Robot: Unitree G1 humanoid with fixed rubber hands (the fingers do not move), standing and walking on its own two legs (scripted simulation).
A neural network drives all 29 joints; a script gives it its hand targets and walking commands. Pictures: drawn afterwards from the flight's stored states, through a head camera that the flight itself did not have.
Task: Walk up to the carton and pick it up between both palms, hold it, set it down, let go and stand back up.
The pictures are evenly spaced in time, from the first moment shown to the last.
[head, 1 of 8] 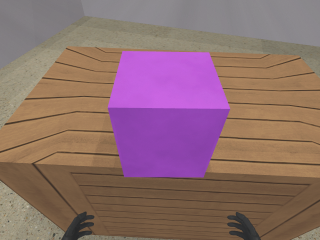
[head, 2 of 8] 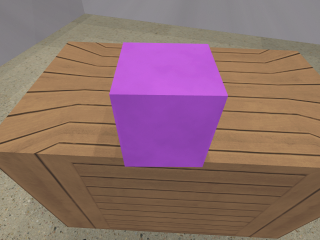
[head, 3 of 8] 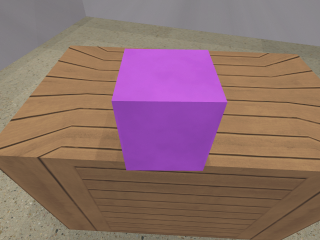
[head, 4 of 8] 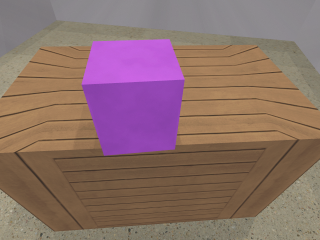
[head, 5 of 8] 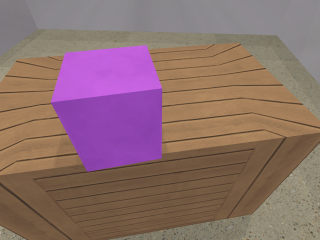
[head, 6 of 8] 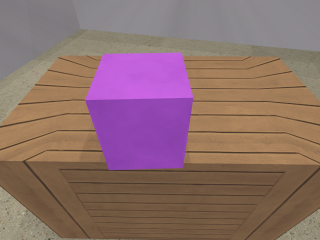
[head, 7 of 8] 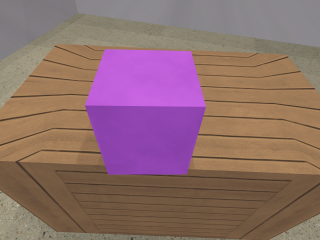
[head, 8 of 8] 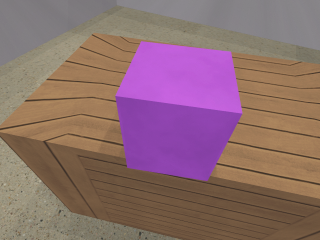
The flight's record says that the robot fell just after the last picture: no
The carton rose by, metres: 0.00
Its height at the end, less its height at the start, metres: +0.00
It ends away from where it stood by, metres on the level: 0.00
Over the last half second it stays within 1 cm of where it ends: yes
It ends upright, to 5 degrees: yes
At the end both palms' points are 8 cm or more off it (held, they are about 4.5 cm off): yes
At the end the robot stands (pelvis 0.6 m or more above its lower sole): yes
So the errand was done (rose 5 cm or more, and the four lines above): no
